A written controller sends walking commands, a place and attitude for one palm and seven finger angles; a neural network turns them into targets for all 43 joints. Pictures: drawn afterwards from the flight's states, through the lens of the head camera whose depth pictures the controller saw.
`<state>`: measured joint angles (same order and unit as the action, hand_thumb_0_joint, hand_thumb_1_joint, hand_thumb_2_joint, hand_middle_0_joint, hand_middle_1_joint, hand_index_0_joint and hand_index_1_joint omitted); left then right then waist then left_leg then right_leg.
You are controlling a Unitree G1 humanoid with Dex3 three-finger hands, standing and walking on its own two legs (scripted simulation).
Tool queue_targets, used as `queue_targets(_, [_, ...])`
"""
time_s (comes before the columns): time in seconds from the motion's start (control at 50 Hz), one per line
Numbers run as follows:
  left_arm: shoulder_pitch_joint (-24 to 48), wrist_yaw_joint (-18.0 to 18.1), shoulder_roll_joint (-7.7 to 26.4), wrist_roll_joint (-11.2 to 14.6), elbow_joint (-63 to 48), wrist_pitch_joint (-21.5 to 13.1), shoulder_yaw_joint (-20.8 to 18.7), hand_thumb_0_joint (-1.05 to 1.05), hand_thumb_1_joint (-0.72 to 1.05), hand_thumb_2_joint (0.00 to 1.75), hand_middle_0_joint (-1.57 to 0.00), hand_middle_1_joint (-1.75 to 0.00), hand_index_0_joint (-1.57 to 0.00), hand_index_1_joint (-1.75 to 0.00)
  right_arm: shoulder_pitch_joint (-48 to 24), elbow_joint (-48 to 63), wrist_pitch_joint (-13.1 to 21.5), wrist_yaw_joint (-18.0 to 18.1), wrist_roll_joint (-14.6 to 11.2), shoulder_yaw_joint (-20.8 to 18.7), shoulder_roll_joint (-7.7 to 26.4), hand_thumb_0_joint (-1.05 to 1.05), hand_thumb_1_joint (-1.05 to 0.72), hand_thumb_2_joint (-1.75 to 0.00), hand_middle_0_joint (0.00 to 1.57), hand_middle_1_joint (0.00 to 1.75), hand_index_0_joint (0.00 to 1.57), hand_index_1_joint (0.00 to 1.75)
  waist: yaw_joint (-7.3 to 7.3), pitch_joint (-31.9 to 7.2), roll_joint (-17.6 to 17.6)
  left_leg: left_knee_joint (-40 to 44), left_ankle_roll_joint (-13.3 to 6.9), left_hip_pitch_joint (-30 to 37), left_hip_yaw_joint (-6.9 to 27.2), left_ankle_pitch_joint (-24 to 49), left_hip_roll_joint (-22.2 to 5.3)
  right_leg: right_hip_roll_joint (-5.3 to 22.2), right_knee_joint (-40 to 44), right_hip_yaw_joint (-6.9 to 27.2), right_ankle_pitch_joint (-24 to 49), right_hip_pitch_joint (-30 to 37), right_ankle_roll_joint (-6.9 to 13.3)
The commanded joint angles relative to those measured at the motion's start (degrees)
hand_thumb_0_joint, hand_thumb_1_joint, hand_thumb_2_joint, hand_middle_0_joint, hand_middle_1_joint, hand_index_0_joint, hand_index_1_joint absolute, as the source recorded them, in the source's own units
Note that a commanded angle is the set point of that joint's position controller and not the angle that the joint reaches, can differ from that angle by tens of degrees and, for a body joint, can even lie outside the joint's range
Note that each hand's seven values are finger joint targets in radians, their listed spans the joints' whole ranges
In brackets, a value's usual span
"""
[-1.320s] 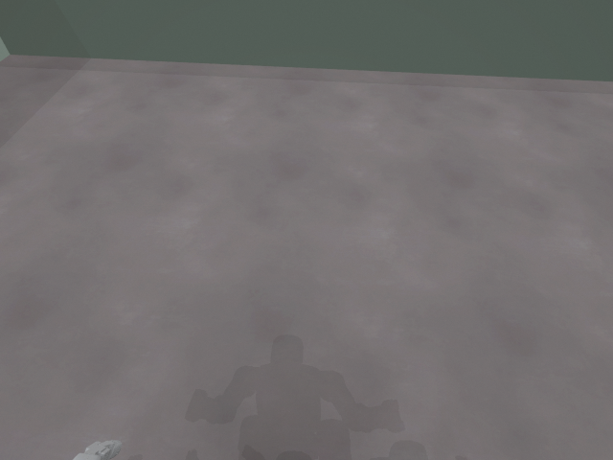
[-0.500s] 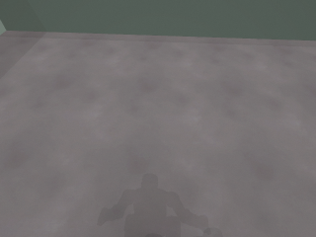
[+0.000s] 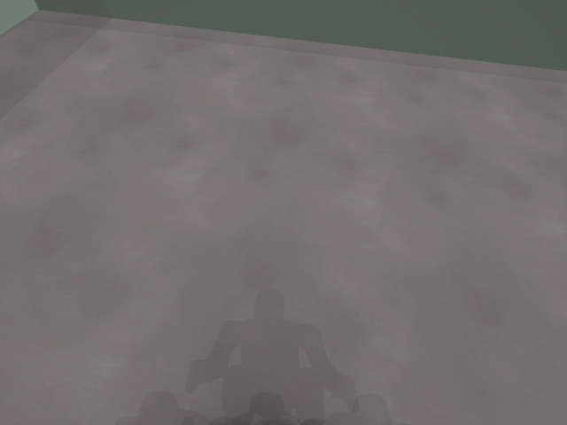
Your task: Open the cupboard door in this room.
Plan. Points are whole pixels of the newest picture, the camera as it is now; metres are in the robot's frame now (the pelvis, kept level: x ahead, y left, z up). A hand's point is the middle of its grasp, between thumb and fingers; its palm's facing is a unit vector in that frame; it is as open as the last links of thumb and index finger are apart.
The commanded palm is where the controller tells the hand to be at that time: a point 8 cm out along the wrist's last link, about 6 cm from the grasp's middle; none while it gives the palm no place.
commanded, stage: turn or walk to find it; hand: left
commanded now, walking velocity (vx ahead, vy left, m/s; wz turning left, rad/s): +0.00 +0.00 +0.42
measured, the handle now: out of the picture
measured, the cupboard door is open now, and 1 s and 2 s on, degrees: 0 0 0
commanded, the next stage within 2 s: none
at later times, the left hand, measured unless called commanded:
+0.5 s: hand out of the picture -0.04 +0.18 -0.16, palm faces +0.27 -0.93 -0.25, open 7.4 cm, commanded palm none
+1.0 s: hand out of the picture -0.05 +0.19 -0.14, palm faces +0.46 -0.84 -0.29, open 7.4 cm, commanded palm none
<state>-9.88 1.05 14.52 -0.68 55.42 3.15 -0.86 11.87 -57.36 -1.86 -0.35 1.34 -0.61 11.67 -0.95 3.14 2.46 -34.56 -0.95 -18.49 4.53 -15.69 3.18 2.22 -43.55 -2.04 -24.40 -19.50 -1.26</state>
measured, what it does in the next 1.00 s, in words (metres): steps on the spot, turning left: right foot, then left foot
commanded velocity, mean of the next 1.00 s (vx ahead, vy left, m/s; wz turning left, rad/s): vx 0.00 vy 0.00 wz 0.42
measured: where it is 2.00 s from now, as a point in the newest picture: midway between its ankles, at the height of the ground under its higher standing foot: outside the picture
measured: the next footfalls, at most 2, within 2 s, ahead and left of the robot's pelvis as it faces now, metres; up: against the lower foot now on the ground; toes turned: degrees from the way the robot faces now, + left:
right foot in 0.22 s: +0.00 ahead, -0.14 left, +0.00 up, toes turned +6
left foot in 0.56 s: -0.05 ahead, +0.11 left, +0.00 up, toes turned +21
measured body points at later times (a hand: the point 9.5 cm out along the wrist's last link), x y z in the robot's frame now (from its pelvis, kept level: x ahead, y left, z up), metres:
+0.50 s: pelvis -0.03 -0.02 +0.01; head +0.00 -0.01 +0.45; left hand -0.06 +0.23 -0.14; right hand +0.11 -0.27 -0.13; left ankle -0.08 +0.10 -0.69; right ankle -0.04 -0.14 -0.73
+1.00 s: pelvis -0.04 -0.04 +0.00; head -0.01 -0.05 +0.45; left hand -0.08 +0.23 -0.12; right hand +0.13 -0.23 -0.16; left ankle -0.09 +0.09 -0.72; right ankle +0.00 -0.13 -0.73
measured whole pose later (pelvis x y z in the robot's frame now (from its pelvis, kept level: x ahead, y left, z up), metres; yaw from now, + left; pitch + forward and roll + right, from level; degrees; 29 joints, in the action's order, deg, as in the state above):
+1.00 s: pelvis -0.04 -0.04 +0.00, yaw +27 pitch +0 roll +1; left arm -11.2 0.8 11.5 -0.9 50.9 0.8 -2.7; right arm 11.5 -54.1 -3.1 -0.1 1.2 -3.4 12.4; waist -0.8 3.2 -2.1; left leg -39.6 0.7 -20.0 4.3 -20.8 2.1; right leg 2.0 -34.7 -4.5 -18.4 -15.6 0.6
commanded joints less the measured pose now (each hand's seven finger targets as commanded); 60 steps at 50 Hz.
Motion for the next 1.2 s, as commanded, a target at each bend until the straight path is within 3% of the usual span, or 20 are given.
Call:
queue_targets(0.0, [0.1,1.0,5.7,0.2,-6.0,-1.8,-2.3,0.0,0.9,0.9,-0.2,-0.3,-0.2,-0.3,1.5,4.9,1.2,1.6,0.0,-4.1,13.9,0.0,-0.9,-0.9,0.2,0.3,0.2,0.3,0.42,-5.6,-12.5,14.2,-11.4,6.9,21.4,23.3,-16.4,-0.2,-12.9,3.7,-6.1,-6.4,-0.7])
queue_targets(0.08, [-1.1,0.8,3.1,0.7,-6.5,-2.1,-2.2,0.0,0.9,0.9,-0.2,-0.3,-0.2,-0.3,3.0,5.3,0.8,1.7,0.1,-4.9,12.9,0.0,-0.9,-0.9,0.2,0.3,0.2,0.3,-0.37,-8.4,-11.2,11.4,-10.3,9.6,20.3,27.9,-13.9,-2.0,-1.2,2.4,-4.7,-1.9,-1.1])
queue_targets(0.14, [-6.0,0.9,3.4,0.7,-5.5,-2.3,-2.7,0.0,0.9,0.9,-0.2,-0.3,-0.2,-0.3,1.8,6.2,0.2,1.3,-0.3,-5.3,12.2,0.0,-0.9,-0.9,0.2,0.3,0.2,0.3,1.46,-8.9,-10.3,9.4,-6.5,3.1,18.4,19.5,-10.0,-3.1,14.2,0.8,5.6,9.4,-1.1])
queue_targets(0.16, [-8.3,1.1,5.0,0.4,-5.1,-2.7,-3.1,0.0,0.9,0.9,-0.2,-0.3,-0.2,-0.3,1.0,6.8,0.1,1.0,-0.7,-5.2,10.9,0.0,-0.9,-0.9,0.2,0.3,0.2,0.3,2.53,-8.8,-7.6,6.5,-4.1,-2.7,16.6,13.1,-7.7,-0.6,21.4,2.5,10.1,16.2,-0.6])
queue_targets(0.2, [-7.6,1.5,12.5,-0.8,-6.3,-3.1,-4.5,0.0,0.9,0.9,-0.2,-0.3,-0.2,-0.3,-0.9,9.4,0.1,0.7,-0.5,-5.0,6.4,0.0,-0.9,-0.9,0.2,0.3,0.2,0.3,3.4,-3.7,12.8,-16.8,2.7,-18.6,-0.2,-14.5,2.0,24.1,29.5,24.8,13.4,16.1,9.5])
queue_targets(0.3, [-0.9,1.5,7.2,-0.9,-7.5,-3.8,-3.2,0.0,0.9,0.9,-0.2,-0.3,-0.2,-0.3,0.6,6.0,-1.2,-0.5,-0.5,-5.1,5.9,0.0,-0.9,-0.9,0.2,0.3,0.2,0.3,-0.99,0.4,6.4,-33.0,3.5,-12.8,-2.9,-6.6,-3.6,14.9,24.1,6.4,26.5,5.7,9.3])
queue_targets(0.42, [-8.1,1.2,10.2,-1.3,-4.7,-3.3,-4.1,0.0,0.9,0.9,-0.2,-0.3,-0.2,-0.3,-6.4,7.6,-0.9,-0.7,-0.8,-3.9,4.8,0.0,-0.9,-0.9,0.2,0.3,0.2,0.3,3.24,-0.2,7.9,-15.1,3.6,-7.0,-7.9,-9.9,-3.8,16.5,20.9,3.9,34.1,10.0,9.8])
queue_targets(0.5, [-7.5,1.1,11.1,-0.9,-4.2,-2.9,-4.6,0.0,0.9,0.9,-0.2,-0.3,-0.2,-0.3,-1.9,6.5,0.3,-0.4,-0.8,-3.6,6.2,0.0,-0.9,-0.9,0.2,0.3,0.2,0.3,1.03,-5.2,7.2,4.7,2.6,3.5,-9.9,-1.1,-3.1,15.2,11.6,-0.3,40.0,12.2,5.9])
queue_targets(0.52, [-7.3,1.0,10.0,-0.4,-4.6,-2.7,-4.4,0.0,0.9,0.9,-0.2,-0.3,-0.2,-0.3,1.3,5.7,1.0,-0.4,-0.6,-4.1,8.8,0.0,-0.9,-0.9,0.2,0.3,0.2,0.3,-0.78,-8.1,1.7,11.8,1.4,12.6,-7.1,10.5,-5.8,13.1,3.6,-3.4,35.3,7.7,2.8])
queue_targets(0.54, [-8.3,0.5,6.2,0.1,-6.6,-2.3,-3.9,0.0,0.9,0.9,-0.2,-0.3,-0.2,-0.3,3.1,5.9,1.4,-0.1,-0.1,-5.4,15.0,0.0,-0.9,-0.9,0.2,0.3,0.2,0.3,-1.09,-9.8,-15.5,12.3,-5.1,22.8,11.1,32.8,-20.4,5.7,-8.2,-7.0,7.1,-7.9,-1.8])
queue_targets(0.56, [-5.3,0.7,4.5,-0.5,-8.3,-2.0,-2.6,0.0,0.9,0.9,-0.2,-0.3,-0.2,-0.3,5.8,5.5,1.0,0.1,-0.9,-5.8,17.3,0.0,-0.9,-0.9,0.2,0.3,0.2,0.3,-2.12,-9.8,-17.2,12.1,-10.5,21.0,14.7,47.0,-26.7,3.8,-15.7,-3.3,-13.3,-10.9,-2.6])
queue_targets(0.6, [-0.5,0.9,5.0,-0.1,-7.4,-1.1,-3.2,0.0,0.9,0.9,-0.2,-0.3,-0.2,-0.3,4.1,4.6,1.2,1.4,-0.3,-5.4,14.7,0.0,-0.9,-0.9,0.2,0.3,0.2,0.3,-2.63,-7.0,-14.8,12.4,-11.1,15.7,12.5,38.7,-22.9,4.2,-22.0,1.8,-8.7,-12.9,-2.6])
queue_targets(0.68, [-3.9,-0.3,4.3,-0.2,-5.1,-1.0,-3.4,0.0,0.9,0.9,-0.2,-0.3,-0.2,-0.3,-2.5,7.0,1.5,1.4,-0.3,-4.4,11.9,0.0,-0.9,-0.9,0.2,0.3,0.2,0.3,0.65,-4.4,-11.1,14.4,-8.1,9.2,5.2,26.7,-15.9,3.5,-18.8,0.2,-0.2,-8.2,-3.1])
queue_targets(0.82, [-2.2,0.0,2.6,0.1,-7.0,-1.3,-3.3,0.0,0.9,0.9,-0.2,-0.3,-0.2,-0.3,-0.8,7.0,0.8,1.1,0.1,-5.1,12.1,0.0,-0.9,-0.9,0.2,0.3,0.2,0.3,-0.4,-4.3,-11.6,13.9,-9.1,8.7,10.5,23.1,-15.7,0.8,-2.9,-0.5,-1.4,-3.1,-2.8])
queue_targets(0.9, [-8.2,0.4,3.1,0.2,-5.9,-2.4,-3.7,0.0,0.9,0.9,-0.2,-0.3,-0.2,-0.3,-2.7,7.9,0.4,0.8,-0.2,-5.5,11.6,0.0,-0.9,-0.9,0.2,0.3,0.2,0.3,2.63,-5.3,-9.4,8.2,-5.9,1.4,10.6,18.4,-12.7,-0.4,15.1,-1.5,9.8,10.0,-2.3])
queue_targets(0.92, [-9.6,0.6,5.4,-0.2,-5.7,-3.1,-4.1,0.0,0.9,0.9,-0.2,-0.3,-0.2,-0.3,-2.1,8.2,0.5,0.5,-0.6,-5.2,9.5,0.0,-0.9,-0.9,0.2,0.3,0.2,0.3,3.23,-6.0,-3.8,2.5,-2.9,-4.2,8.0,11.0,-9.1,3.9,22.0,2.7,13.2,16.5,-1.3])
queue_targets(0.94, [-9.9,1.2,11.1,-1.1,-6.1,-3.7,-5.2,0.0,0.9,0.9,-0.2,-0.3,-0.2,-0.3,-0.4,9.5,0.5,0.2,-1.0,-4.5,5.1,0.0,-0.9,-0.9,0.2,0.3,0.2,0.3,3.01,-5.9,13.8,-10.9,1.6,-14.7,-1.7,-7.6,-0.3,19.5,26.9,19.5,17.4,21.0,4.3])
queue_targets(0.96, [-9.7,1.2,12.2,-0.6,-7.1,-3.4,-5.1,0.0,0.9,0.9,-0.2,-0.3,-0.2,-0.3,-1.9,9.8,-0.2,0.4,-0.2,-5.2,7.0,0.0,-0.9,-0.9,0.2,0.3,0.2,0.3,4.06,-4.8,12.8,-22.1,2.1,-13.3,-0.6,-17.4,-1.0,26.1,28.5,21.8,19.1,12.5,9.4])
queue_targets(1.04, [-0.6,1.1,6.2,-0.7,-8.5,-3.7,-3.6,0.0,0.9,0.9,-0.2,-0.3,-0.2,-0.3,0.2,5.9,-1.2,-0.7,0.1,-5.3,6.4,0.0,-0.9,-0.9,0.2,0.3,0.2,0.3,-0.24,0.5,6.0,-36.0,3.1,-12.9,-1.6,-5.5,-4.3,15.6,27.3,6.8,15.4,5.0,7.9])
queue_targets(1.18, [-7.6,1.2,8.2,-1.1,-5.2,-3.6,-4.4,0.0,0.9,0.9,-0.2,-0.3,-0.2,-0.3,-4.5,5.9,-1.0,-0.7,-0.4,-4.0,4.3,0.0,-0.9,-0.9,0.2,0.3,0.2,0.3,3.4,-2.4,6.5,-18.9,4.5,-8.9,-6.8,-10.1,-5.2,17.5,22.8,1.5,32.0,13.4,9.6])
